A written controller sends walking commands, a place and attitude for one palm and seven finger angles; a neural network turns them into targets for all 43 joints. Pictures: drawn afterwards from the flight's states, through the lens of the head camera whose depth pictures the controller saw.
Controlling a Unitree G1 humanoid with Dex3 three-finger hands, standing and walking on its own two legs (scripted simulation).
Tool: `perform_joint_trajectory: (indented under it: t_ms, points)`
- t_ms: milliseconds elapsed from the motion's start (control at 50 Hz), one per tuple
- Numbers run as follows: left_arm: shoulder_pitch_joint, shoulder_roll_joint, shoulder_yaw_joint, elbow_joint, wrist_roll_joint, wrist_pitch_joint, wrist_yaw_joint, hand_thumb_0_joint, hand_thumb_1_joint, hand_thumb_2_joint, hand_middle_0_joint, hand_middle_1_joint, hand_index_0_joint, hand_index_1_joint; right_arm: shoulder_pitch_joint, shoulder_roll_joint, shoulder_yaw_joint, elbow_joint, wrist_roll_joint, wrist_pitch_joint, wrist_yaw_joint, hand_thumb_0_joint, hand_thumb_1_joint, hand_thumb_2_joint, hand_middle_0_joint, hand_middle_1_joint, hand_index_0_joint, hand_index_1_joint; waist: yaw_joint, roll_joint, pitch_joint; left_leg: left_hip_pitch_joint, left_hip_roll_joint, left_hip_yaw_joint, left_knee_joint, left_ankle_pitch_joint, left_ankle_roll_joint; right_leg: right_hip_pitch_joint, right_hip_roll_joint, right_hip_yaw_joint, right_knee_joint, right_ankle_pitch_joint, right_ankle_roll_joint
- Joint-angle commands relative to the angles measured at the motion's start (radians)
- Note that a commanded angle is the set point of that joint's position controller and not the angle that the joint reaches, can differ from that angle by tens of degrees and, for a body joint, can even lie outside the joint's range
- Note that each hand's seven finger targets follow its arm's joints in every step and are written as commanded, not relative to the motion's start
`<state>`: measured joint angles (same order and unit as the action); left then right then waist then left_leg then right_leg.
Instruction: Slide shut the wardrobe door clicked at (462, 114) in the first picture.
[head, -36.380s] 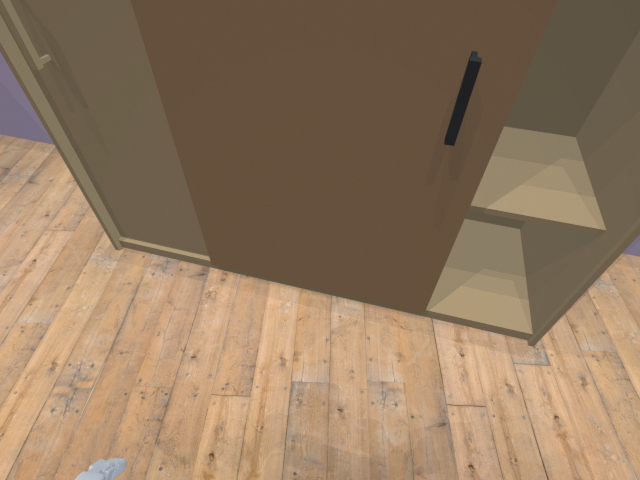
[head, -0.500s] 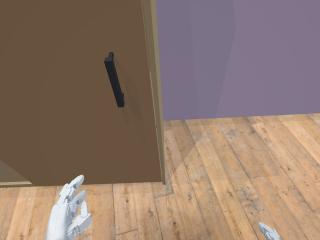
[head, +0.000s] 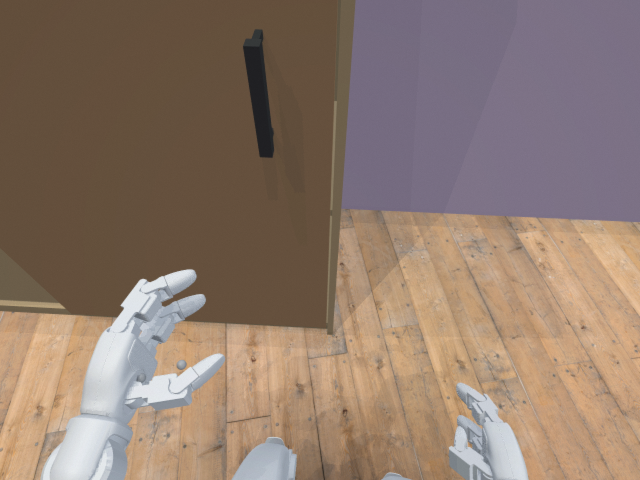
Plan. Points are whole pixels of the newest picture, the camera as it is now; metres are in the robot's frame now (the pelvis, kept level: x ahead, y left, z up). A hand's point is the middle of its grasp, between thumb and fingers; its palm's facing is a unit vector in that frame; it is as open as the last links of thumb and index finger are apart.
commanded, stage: raise the hand with hooked fingers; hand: left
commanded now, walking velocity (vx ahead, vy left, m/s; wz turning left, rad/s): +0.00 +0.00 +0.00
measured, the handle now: (262, 97) +0.59 +0.14 +0.16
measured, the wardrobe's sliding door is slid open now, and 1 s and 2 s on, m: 0.00 0.00 0.00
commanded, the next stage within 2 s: move the hooked fingers beside the handle in 1.38 s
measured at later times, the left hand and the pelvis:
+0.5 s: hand (108, 299) +0.26 +0.24 +0.13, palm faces +0.07 -1.00 -0.06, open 13.2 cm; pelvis +0.02 +0.02 +0.04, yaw -1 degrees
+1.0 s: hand (48, 232) +0.30 +0.30 +0.18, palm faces +0.08 -1.00 -0.05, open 14.0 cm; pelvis +0.03 +0.02 +0.05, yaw +0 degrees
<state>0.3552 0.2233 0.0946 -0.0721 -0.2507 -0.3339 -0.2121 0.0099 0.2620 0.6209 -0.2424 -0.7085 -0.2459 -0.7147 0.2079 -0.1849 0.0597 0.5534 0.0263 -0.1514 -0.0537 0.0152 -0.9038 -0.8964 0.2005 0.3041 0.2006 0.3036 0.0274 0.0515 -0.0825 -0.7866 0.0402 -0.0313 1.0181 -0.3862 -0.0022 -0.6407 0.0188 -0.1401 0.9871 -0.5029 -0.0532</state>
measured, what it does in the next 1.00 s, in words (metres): rises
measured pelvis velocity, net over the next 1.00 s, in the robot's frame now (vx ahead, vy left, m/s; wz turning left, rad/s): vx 0.03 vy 0.02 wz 0.00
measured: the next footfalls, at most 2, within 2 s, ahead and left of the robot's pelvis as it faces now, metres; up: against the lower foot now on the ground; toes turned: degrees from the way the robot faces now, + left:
none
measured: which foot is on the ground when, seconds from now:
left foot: down 0.00-1.00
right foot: down 0.00-1.00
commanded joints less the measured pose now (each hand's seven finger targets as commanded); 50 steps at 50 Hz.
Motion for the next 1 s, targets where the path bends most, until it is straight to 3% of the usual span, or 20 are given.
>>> perform_joint_trajectory:
  t_ms: [0,60,100,140,180,200,280,300,380,460,600,640,680,780,860,920,980]
  points:
    - [-0.027,0.167,0.181,-0.193,-0.041,0.036,0.033,0.0,0.037,0.53,-0.262,-0.855,-0.262,-0.855,-0.076,-0.151,-0.08,-0.163,0.007,-0.068,-0.035,0.0,-0.9,-0.9,0.2,0.3,0.2,0.3,0.005,-0.055,-0.193,0.246,-0.026,-0.012,-0.219,0.097,0.035,0.112,-0.009,0.124,-0.287,0.105,0.046]
    - [-0.059,0.142,0.177,-0.203,-0.047,0.007,0.06,0.0,-0.033,0.5,-0.267,-0.9,-0.267,-0.9,-0.064,-0.149,-0.079,-0.145,0.005,-0.083,-0.031,0.0,-0.9,-0.9,0.2,0.3,0.2,0.3,-0.008,-0.035,-0.137,0.269,-0.025,-0.005,-0.252,0.098,0.031,0.094,-0.007,0.113,-0.307,0.111,0.049]
    - [-0.068,0.168,0.194,-0.18,-0.045,-0.018,0.057,0.0,-0.08,0.48,-0.27,-0.93,-0.27,-0.93,-0.058,-0.161,-0.084,-0.135,0.005,-0.094,-0.029,0.0,-0.9,-0.9,0.2,0.3,0.2,0.3,-0.008,-0.059,-0.117,0.276,-0.024,-0.004,-0.263,0.098,0.031,0.099,-0.003,0.111,-0.316,0.104,0.049]
    - [-0.075,0.161,0.181,-0.182,-0.048,-0.036,0.036,0.0,-0.127,0.46,-0.273,-0.96,-0.273,-0.96,-0.042,-0.167,-0.088,-0.128,0.009,-0.108,-0.026,0.0,-0.9,-0.9,0.2,0.3,0.2,0.3,-0.014,-0.006,-0.139,0.315,-0.027,0.004,-0.276,0.113,0.031,0.109,-0.006,0.11,-0.324,0.133,0.046]
    - [-0.072,0.164,0.181,-0.175,-0.054,-0.037,0.015,0.0,-0.173,0.44,-0.277,-0.99,-0.277,-0.99,-0.035,-0.176,-0.091,-0.122,0.013,-0.119,-0.026,0.0,-0.9,-0.9,0.2,0.3,0.2,0.3,-0.013,0.008,-0.139,0.344,-0.027,0.005,-0.294,0.132,0.031,0.121,-0.003,0.098,-0.327,0.17,0.043]
    - [-0.07,0.18,0.191,-0.147,-0.056,-0.025,0.004,0.0,-0.197,0.43,-0.278,-1.005,-0.278,-1.005,-0.035,-0.183,-0.092,-0.119,0.014,-0.118,-0.026,0.0,-0.9,-0.9,0.2,0.3,0.2,0.3,-0.016,-0.024,-0.123,0.339,-0.028,0.004,-0.299,0.131,0.033,0.128,-0.003,0.101,-0.339,0.172,0.046]
    - [-0.137,0.208,0.228,-0.155,-0.079,0.0,-0.02,0.0,-0.29,0.39,-0.285,-1.065,-0.285,-1.065,-0.03,-0.193,-0.093,-0.112,0.022,-0.128,-0.035,0.0,-0.9,-0.9,0.2,0.3,0.2,0.3,-0.019,-0.004,-0.123,0.388,-0.03,0.006,-0.333,0.139,0.033,0.146,-0.002,0.092,-0.366,0.194,0.048]
    - [-0.158,0.228,0.246,-0.139,-0.08,0.007,-0.019,0.0,-0.313,0.38,-0.287,-1.08,-0.287,-1.08,-0.029,-0.194,-0.092,-0.106,0.023,-0.127,-0.037,0.0,-0.9,-0.9,0.2,0.3,0.2,0.3,-0.017,-0.028,-0.098,0.386,-0.028,0.0,-0.343,0.135,0.033,0.152,0.001,0.092,-0.374,0.185,0.046]
    - [-0.233,0.245,0.258,-0.158,-0.081,0.025,-0.028,0.0,-0.407,0.34,-0.293,-1.14,-0.293,-1.14,-0.031,-0.196,-0.085,-0.104,0.025,-0.135,-0.04,0.0,-0.9,-0.9,0.2,0.3,0.2,0.3,-0.017,0.053,-0.119,0.46,-0.028,-0.004,-0.38,0.156,0.03,0.173,0.005,0.075,-0.385,0.224,0.04]
    - [-0.291,0.274,0.287,-0.105,-0.091,0.067,-0.062,0.0,-0.5,0.3,-0.3,-1.2,-0.3,-1.2,-0.032,-0.201,-0.078,-0.102,0.028,-0.133,-0.044,0.0,-0.9,-0.9,0.2,0.3,0.2,0.3,-0.015,0.023,-0.119,0.496,-0.029,-0.01,-0.405,0.189,0.032,0.211,0.009,0.072,-0.408,0.273,0.039]
    - [-0.429,0.347,0.346,-0.024,-0.113,0.157,-0.128,0.0,-0.5,0.3,-0.3,-1.2,-0.3,-1.2,-0.045,-0.207,-0.06,-0.098,0.032,-0.126,-0.057,0.0,-0.9,-0.9,0.2,0.3,0.2,0.3,-0.007,0.02,-0.107,0.539,-0.034,-0.015,-0.44,0.222,0.033,0.262,0.016,0.071,-0.454,0.314,0.036]
    - [-0.466,0.36,0.353,-0.026,-0.109,0.169,-0.141,0.0,-0.5,0.3,-0.3,-1.2,-0.3,-1.2,-0.051,-0.204,-0.058,-0.098,0.033,-0.128,-0.058,0.0,-0.9,-0.9,0.2,0.3,0.2,0.3,-0.008,0.049,-0.13,0.57,-0.033,-0.017,-0.447,0.248,0.032,0.273,0.014,0.068,-0.457,0.338,0.035]
    - [-0.495,0.381,0.373,-0.02,-0.113,0.178,-0.152,0.0,-0.5,0.3,-0.3,-1.2,-0.3,-1.2,-0.05,-0.205,-0.057,-0.095,0.032,-0.131,-0.06,0.0,-0.9,-0.9,0.2,0.3,0.2,0.3,-0.009,0.029,-0.145,0.594,-0.032,-0.021,-0.452,0.274,0.033,0.284,0.015,0.064,-0.462,0.364,0.037]
    - [-0.561,0.429,0.403,0.053,-0.115,0.212,-0.183,0.0,-0.5,0.3,-0.3,-1.2,-0.3,-1.2,-0.056,-0.21,-0.051,-0.088,0.036,-0.13,-0.067,0.0,-0.9,-0.9,0.2,0.3,0.2,0.3,-0.008,0.041,-0.104,0.599,-0.033,-0.026,-0.482,0.249,0.032,0.29,0.014,0.065,-0.493,0.337,0.035]
    - [-0.62,0.482,0.442,0.083,-0.121,0.233,-0.202,0.0,-0.5,0.3,-0.3,-1.2,-0.3,-1.2,-0.057,-0.215,-0.051,-0.088,0.04,-0.128,-0.073,0.0,-0.9,-0.9,0.2,0.3,0.2,0.3,-0.006,0.026,-0.124,0.62,-0.037,-0.027,-0.497,0.251,0.034,0.316,0.013,0.07,-0.516,0.338,0.036]
    - [-0.574,0.42,0.393,0.123,-0.128,0.245,-0.219,0.0,-0.5,0.3,-0.3,-1.2,-0.3,-1.2,-0.055,-0.215,-0.052,-0.092,0.043,-0.131,-0.067,0.0,-0.9,-0.9,0.2,0.3,0.2,0.3,-0.006,0.022,-0.096,0.615,-0.038,-0.023,-0.499,0.256,0.035,0.309,0.014,0.068,-0.52,0.347,0.035]
    - [-0.569,0.441,0.405,0.091,-0.119,0.24,-0.214,0.0,-0.5,0.3,-0.3,-1.2,-0.3,-1.2,-0.051,-0.22,-0.059,-0.096,0.042,-0.132,-0.06,0.0,-0.9,-0.9,0.2,0.3,0.2,0.3,0.0,0.052,-0.126,0.629,-0.039,-0.02,-0.497,0.276,0.035,0.317,0.011,0.069,-0.514,0.364,0.034]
